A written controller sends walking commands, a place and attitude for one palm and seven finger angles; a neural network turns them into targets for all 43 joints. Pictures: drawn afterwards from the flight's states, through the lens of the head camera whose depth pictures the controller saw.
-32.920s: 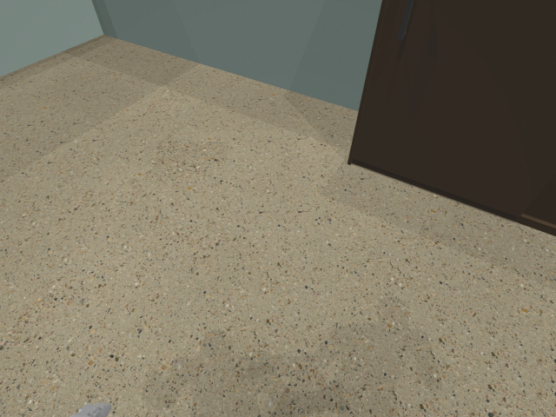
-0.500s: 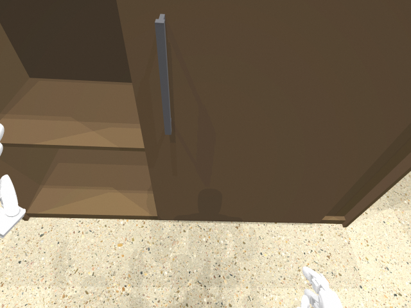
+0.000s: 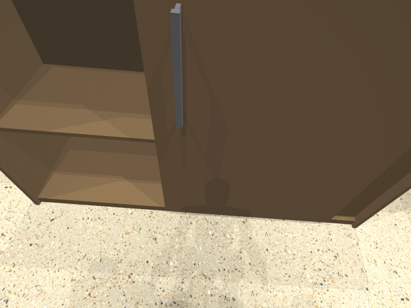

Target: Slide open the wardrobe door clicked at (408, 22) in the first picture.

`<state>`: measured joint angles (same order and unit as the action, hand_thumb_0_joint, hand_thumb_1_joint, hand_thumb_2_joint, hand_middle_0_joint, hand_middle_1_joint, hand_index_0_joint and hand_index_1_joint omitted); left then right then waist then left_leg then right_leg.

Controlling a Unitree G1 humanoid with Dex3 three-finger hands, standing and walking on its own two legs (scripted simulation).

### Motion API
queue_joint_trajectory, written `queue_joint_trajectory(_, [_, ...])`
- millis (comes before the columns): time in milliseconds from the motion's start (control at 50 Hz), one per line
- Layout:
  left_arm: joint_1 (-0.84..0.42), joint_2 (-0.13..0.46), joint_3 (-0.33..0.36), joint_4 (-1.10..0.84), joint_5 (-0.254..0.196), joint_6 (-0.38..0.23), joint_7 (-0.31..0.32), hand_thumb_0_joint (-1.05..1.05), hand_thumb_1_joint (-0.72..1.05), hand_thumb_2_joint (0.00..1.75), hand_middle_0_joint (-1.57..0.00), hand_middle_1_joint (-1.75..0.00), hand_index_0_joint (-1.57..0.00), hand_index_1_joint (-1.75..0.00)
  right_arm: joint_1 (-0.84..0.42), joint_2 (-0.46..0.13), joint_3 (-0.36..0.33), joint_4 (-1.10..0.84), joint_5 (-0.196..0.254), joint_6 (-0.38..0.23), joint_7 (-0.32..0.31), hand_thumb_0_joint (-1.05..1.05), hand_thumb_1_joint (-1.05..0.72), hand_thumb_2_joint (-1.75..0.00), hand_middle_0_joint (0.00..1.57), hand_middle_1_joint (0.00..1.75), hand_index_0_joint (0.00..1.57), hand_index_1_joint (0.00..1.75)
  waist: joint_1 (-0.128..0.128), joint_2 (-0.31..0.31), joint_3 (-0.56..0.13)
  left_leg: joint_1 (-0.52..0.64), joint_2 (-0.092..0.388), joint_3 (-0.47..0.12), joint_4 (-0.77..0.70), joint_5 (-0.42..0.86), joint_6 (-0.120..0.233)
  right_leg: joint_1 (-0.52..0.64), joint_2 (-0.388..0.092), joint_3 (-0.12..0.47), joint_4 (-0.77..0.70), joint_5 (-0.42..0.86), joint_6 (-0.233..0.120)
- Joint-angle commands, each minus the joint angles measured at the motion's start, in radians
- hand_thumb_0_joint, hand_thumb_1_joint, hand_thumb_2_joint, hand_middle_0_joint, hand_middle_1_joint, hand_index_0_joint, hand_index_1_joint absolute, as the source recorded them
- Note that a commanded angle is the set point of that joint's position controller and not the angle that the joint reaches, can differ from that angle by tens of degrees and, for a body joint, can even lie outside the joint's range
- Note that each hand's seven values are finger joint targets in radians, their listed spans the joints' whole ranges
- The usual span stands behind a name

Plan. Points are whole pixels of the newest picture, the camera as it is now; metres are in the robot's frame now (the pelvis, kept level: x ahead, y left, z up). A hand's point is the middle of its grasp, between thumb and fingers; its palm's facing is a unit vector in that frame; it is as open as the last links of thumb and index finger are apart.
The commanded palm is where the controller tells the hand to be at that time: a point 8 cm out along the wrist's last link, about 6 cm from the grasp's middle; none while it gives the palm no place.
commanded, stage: let the arm hang, fingers relaxed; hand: left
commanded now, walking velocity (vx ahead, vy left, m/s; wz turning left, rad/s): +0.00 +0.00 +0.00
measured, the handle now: (178, 75) +0.61 +0.11 +0.11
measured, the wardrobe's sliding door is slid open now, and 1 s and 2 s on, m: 0.67 0.67 0.67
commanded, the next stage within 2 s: look to check the result in 0.64 s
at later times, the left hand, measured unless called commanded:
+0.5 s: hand out of the picture +0.00 +0.17 -0.18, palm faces -0.01 -0.98 -0.17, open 7.3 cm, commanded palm none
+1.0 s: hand out of the picture -0.01 +0.17 -0.17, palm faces +0.00 -0.98 -0.18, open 7.4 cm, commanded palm none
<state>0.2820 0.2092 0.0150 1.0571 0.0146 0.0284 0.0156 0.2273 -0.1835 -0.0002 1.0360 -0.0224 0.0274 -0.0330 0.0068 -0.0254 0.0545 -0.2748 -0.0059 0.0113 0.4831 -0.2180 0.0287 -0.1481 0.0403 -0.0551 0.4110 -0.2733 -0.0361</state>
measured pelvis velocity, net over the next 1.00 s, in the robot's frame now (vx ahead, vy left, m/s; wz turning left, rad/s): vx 0.00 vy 0.01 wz -0.03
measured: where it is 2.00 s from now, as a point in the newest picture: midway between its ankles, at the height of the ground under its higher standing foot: outside the picture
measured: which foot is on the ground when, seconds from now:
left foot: down 0.00-1.00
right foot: down 0.00-1.00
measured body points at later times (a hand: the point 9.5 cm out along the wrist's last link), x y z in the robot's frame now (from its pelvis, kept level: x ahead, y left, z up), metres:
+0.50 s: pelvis +0.00 +0.01 +0.00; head +0.01 +0.01 +0.45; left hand +0.01 +0.22 -0.16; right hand -0.01 -0.21 -0.16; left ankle +0.02 +0.10 -0.74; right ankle -0.03 -0.10 -0.74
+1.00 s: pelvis +0.00 +0.01 +0.00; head +0.02 +0.01 +0.45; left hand -0.01 +0.23 -0.16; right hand +0.00 -0.21 -0.16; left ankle +0.02 +0.10 -0.74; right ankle -0.03 -0.10 -0.74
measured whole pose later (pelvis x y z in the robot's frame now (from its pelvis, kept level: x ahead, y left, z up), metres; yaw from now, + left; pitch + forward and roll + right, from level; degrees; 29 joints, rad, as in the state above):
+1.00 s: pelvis +0.00 +0.01 +0.00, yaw -1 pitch +0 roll +0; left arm 0.27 0.14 0.00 1.16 0.01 0.00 0.03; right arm 0.25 -0.15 -0.01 1.14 -0.02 0.00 -0.04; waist 0.00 0.01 0.05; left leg -0.21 -0.02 0.05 0.39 -0.18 0.04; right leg -0.12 0.02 -0.02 0.38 -0.26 -0.02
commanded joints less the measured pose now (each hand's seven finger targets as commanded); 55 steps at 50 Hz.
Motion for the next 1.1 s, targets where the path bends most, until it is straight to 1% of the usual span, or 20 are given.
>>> queue_joint_trajectory(0, [0.009,0.084,0.004,-0.001,-0.003,-0.038,0.008,0.0,0.9,0.9,-0.2,-0.3,-0.2,-0.3,0.026,-0.126,-0.026,-0.017,0.003,-0.026,-0.013,0.0,-0.9,-0.9,0.2,0.3,0.2,0.3,-0.02,0.04,-0.055,0.081,0.118,-0.114,-0.109,0.1,0.025,-0.026,-0.131,0.123,-0.102,0.114,-0.018])
queue_joint_trajectory(60, [0.029,0.074,-0.003,0.035,-0.004,-0.039,0.012,0.0,0.9,0.9,-0.2,-0.3,-0.2,-0.3,0.04,-0.116,-0.024,0.011,0.006,-0.027,-0.013,0.0,-0.9,-0.9,0.2,0.3,0.2,0.3,-0.017,0.019,-0.039,0.096,0.118,-0.107,-0.122,0.103,0.026,-0.041,-0.131,0.118,-0.106,0.099,-0.016])
queue_joint_trajectory(80, [0.038,0.067,-0.004,0.043,-0.005,-0.04,0.013,0.0,0.9,0.9,-0.2,-0.3,-0.2,-0.3,0.045,-0.106,-0.023,0.023,0.005,-0.028,-0.013,0.0,-0.9,-0.9,0.2,0.3,0.2,0.3,-0.017,0.012,-0.048,0.102,0.117,-0.106,-0.124,0.101,0.027,-0.037,-0.132,0.12,-0.106,0.099,-0.016])
queue_joint_trajectory(140, [0.041,0.056,-0.006,0.064,-0.004,-0.038,0.016,0.0,0.9,0.9,-0.2,-0.3,-0.2,-0.3,0.056,-0.098,-0.021,0.045,0.004,-0.027,-0.014,0.0,-0.9,-0.9,0.2,0.3,0.2,0.3,-0.019,-0.005,-0.014,0.097,0.119,-0.106,-0.142,0.084,0.027,-0.057,-0.129,0.115,-0.103,0.075,-0.014])
queue_joint_trajectory(160, [0.051,0.06,-0.005,0.068,-0.004,-0.038,0.017,0.0,0.9,0.9,-0.2,-0.3,-0.2,-0.3,0.056,-0.099,-0.021,0.049,0.005,-0.028,-0.012,0.0,-0.9,-0.9,0.2,0.3,0.2,0.3,-0.013,0.01,-0.012,0.099,0.118,-0.104,-0.145,0.085,0.028,-0.06,-0.129,0.118,-0.103,0.07,-0.015])
queue_joint_trajectory(220, [0.052,0.052,-0.006,0.077,-0.005,-0.04,0.019,0.0,0.9,0.9,-0.2,-0.3,-0.2,-0.3,0.066,-0.087,-0.019,0.064,0.004,-0.03,-0.012,0.0,-0.9,-0.9,0.2,0.3,0.2,0.3,-0.015,-0.01,-0.006,0.09,0.115,-0.1,-0.154,0.074,0.027,-0.056,-0.13,0.119,-0.101,0.066,-0.013])
queue_joint_trajectory(240, [0.058,0.05,-0.005,0.078,-0.004,-0.04,0.019,0.0,0.9,0.9,-0.2,-0.3,-0.2,-0.3,0.065,-0.085,-0.019,0.066,0.004,-0.031,-0.012,0.0,-0.9,-0.9,0.2,0.3,0.2,0.3,-0.013,0.005,-0.005,0.093,0.114,-0.096,-0.153,0.082,0.027,-0.057,-0.133,0.121,-0.101,0.073,-0.013])
queue_joint_trajectory(260, [0.062,0.053,-0.006,0.079,-0.004,-0.042,0.021,0.0,0.9,0.9,-0.2,-0.3,-0.2,-0.3,0.068,-0.082,-0.017,0.068,0.005,-0.031,-0.012,0.0,-0.9,-0.9,0.2,0.3,0.2,0.3,-0.012,0.0,-0.011,0.097,0.114,-0.094,-0.148,0.1,0.027,-0.052,-0.132,0.122,-0.102,0.081,-0.013])
queue_joint_trajectory(340, [0.06,0.038,-0.005,0.081,-0.005,-0.042,0.023,0.0,0.9,0.9,-0.2,-0.3,-0.2,-0.3,0.077,-0.064,-0.016,0.081,0.002,-0.032,-0.012,0.0,-0.9,-0.9,0.2,0.3,0.2,0.3,-0.014,0.024,0.008,0.087,0.109,-0.091,-0.154,0.089,0.023,-0.06,-0.134,0.124,-0.101,0.075,-0.012])
queue_joint_trajectory(360, [0.065,0.039,-0.004,0.08,-0.004,-0.042,0.025,0.0,0.9,0.9,-0.2,-0.3,-0.2,-0.3,0.076,-0.061,-0.017,0.079,0.004,-0.032,-0.012,0.0,-0.9,-0.9,0.2,0.3,0.2,0.3,-0.011,0.014,0.013,0.09,0.109,-0.091,-0.15,0.102,0.024,-0.063,-0.133,0.121,-0.102,0.08,-0.011])
queue_joint_trajectory(420, [0.06,0.028,-0.003,0.08,-0.005,-0.042,0.024,0.0,0.9,0.9,-0.2,-0.3,-0.2,-0.3,0.079,-0.052,-0.015,0.085,0.002,-0.033,-0.013,0.0,-0.9,-0.9,0.2,0.3,0.2,0.3,-0.013,0.04,0.018,0.086,0.108,-0.09,-0.155,0.096,0.023,-0.063,-0.134,0.124,-0.1,0.082,-0.012])
queue_joint_trajectory(540, [0.059,0.025,-0.001,0.079,-0.006,-0.042,0.024,0.0,0.9,0.9,-0.2,-0.3,-0.2,-0.3,0.085,-0.05,-0.017,0.083,0.001,-0.033,-0.014,0.0,-0.9,-0.9,0.2,0.3,0.2,0.3,-0.014,0.052,0.025,0.076,0.11,-0.094,-0.164,0.072,0.022,-0.06,-0.131,0.123,-0.104,0.069,-0.013])
queue_joint_trajectory(560, [0.062,0.031,-0.001,0.078,-0.004,-0.043,0.025,0.0,0.9,0.9,-0.2,-0.3,-0.2,-0.3,0.086,-0.056,-0.018,0.08,0.003,-0.033,-0.013,0.0,-0.9,-0.9,0.2,0.3,0.2,0.3,-0.012,0.034,0.016,0.086,0.111,-0.093,-0.157,0.09,0.023,-0.057,-0.129,0.123,-0.104,0.078,-0.013])
queue_joint_trajectory(640, [0.055,0.025,0.0,0.078,-0.005,-0.044,0.024,0.0,0.9,0.9,-0.2,-0.3,-0.2,-0.3,0.09,-0.054,-0.019,0.083,0.002,-0.034,-0.015,0.0,-0.9,-0.9,0.2,0.3,0.2,0.3,-0.017,0.036,0.01,0.09,0.111,-0.094,-0.158,0.09,0.022,-0.055,-0.13,0.122,-0.102,0.082,-0.012])
queue_joint_trajectory(680, [0.057,0.028,0.0,0.077,-0.005,-0.045,0.024,0.0,0.9,0.9,-0.2,-0.3,-0.2,-0.3,0.087,-0.056,-0.02,0.082,0.003,-0.036,-0.015,0.0,-0.9,-0.9,0.2,0.3,0.2,0.3,-0.016,0.028,-0.007,0.104,0.113,-0.093,-0.15,0.126,0.025,-0.047,-0.132,0.121,-0.099,0.105,-0.011])
queue_joint_trajectory(780, [0.058,0.026,-0.001,0.081,-0.005,-0.045,0.026,0.0,0.9,0.9,-0.2,-0.3,-0.2,-0.3,0.082,-0.055,-0.02,0.084,0.005,-0.035,-0.015,0.0,-0.9,-0.9,0.2,0.3,0.2,0.3,-0.016,0.019,0.007,0.115,0.114,-0.092,-0.149,0.14,0.026,-0.057,-0.134,0.119,-0.101,0.11,-0.009])
queue_joint_trajectory(840, [0.055,0.025,-0.002,0.082,-0.005,-0.043,0.025,0.0,0.9,0.9,-0.2,-0.3,-0.2,-0.3,0.081,-0.058,-0.02,0.085,0.004,-0.032,-0.015,0.0,-0.9,-0.9,0.2,0.3,0.2,0.3,-0.019,0.032,0.018,0.108,0.114,-0.092,-0.159,0.091,0.023,-0.067,-0.131,0.124,-0.107,0.076,-0.01])
queue_joint_trajectory(920, [0.057,0.026,-0.001,0.085,-0.005,-0.046,0.025,0.0,0.9,0.9,-0.2,-0.3,-0.2,-0.3,0.076,-0.061,-0.021,0.085,0.004,-0.035,-0.015,0.0,-0.9,-0.9,0.2,0.3,0.2,0.3,-0.017,0.019,-0.009,0.126,0.114,-0.088,-0.149,0.133,0.024,-0.05,-0.135,0.125,-0.105,0.112,-0.01])
queue_joint_trajectory(940, [0.054,0.027,-0.001,0.085,-0.006,-0.046,0.025,0.0,0.9,0.9,-0.2,-0.3,-0.2,-0.3,0.074,-0.063,-0.019,0.087,0.005,-0.035,-0.015,0.0,-0.9,-0.9,0.2,0.3,0.2,0.3,-0.019,0.029,0.0,0.124,0.114,-0.09,-0.152,0.123,0.023,-0.056,-0.135,0.124,-0.106,0.099,-0.01])
queue_joint_trajectory(1080, [0.048,0.037,0.0,0.086,-0.005,-0.049,0.025,0.0,0.9,0.9,-0.2,-0.3,-0.2,-0.3,0.058,-0.07,-0.019,0.087,0.006,-0.036,-0.014,0.0,-0.9,-0.9,0.2,0.3,0.2,0.3,-0.017,0.023,0.006,0.129,0.114,-0.086,-0.148,0.15,0.021,-0.048,-0.138,0.127,-0.117,0.123,-0.007])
